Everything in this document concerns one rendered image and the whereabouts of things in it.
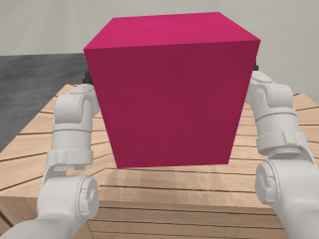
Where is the robot left upper arm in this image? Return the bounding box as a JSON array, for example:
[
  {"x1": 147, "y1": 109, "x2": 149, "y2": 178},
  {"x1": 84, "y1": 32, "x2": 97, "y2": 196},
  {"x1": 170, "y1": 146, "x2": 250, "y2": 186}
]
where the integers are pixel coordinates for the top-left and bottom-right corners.
[{"x1": 0, "y1": 174, "x2": 100, "y2": 239}]

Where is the pedestal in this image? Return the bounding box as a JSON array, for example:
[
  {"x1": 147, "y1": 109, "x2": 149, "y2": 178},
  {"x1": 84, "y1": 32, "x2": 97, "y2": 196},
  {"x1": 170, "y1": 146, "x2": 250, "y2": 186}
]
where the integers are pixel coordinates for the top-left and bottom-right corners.
[{"x1": 0, "y1": 84, "x2": 319, "y2": 239}]

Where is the robot right hand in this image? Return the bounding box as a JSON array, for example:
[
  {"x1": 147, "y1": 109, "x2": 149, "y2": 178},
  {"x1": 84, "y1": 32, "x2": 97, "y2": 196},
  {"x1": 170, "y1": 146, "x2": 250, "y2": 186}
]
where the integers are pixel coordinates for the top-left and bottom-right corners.
[{"x1": 252, "y1": 60, "x2": 259, "y2": 71}]

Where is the robot right forearm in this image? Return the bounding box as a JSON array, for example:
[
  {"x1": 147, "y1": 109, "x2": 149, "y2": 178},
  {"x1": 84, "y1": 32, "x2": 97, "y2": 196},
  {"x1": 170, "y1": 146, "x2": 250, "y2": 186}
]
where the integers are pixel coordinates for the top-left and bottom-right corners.
[{"x1": 245, "y1": 71, "x2": 319, "y2": 171}]

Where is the robot left hand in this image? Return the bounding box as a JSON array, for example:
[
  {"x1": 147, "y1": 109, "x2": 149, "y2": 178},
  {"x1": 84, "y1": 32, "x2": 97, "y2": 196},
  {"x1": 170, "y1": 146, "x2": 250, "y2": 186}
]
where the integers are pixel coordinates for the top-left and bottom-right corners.
[{"x1": 82, "y1": 69, "x2": 94, "y2": 86}]

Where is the robot right upper arm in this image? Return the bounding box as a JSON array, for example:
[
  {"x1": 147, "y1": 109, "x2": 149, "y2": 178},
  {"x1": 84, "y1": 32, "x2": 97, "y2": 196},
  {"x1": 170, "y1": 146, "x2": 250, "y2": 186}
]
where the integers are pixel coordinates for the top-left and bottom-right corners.
[{"x1": 254, "y1": 159, "x2": 319, "y2": 239}]

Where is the robot left forearm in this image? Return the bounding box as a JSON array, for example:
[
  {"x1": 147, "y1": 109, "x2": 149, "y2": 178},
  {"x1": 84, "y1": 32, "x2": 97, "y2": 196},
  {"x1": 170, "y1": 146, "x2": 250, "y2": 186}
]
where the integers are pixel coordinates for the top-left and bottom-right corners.
[{"x1": 37, "y1": 84, "x2": 100, "y2": 214}]

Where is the carton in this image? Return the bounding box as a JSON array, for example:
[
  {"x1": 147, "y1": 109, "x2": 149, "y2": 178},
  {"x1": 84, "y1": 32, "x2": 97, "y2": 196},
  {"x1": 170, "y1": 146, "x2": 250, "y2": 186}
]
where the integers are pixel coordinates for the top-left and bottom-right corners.
[{"x1": 83, "y1": 12, "x2": 261, "y2": 168}]

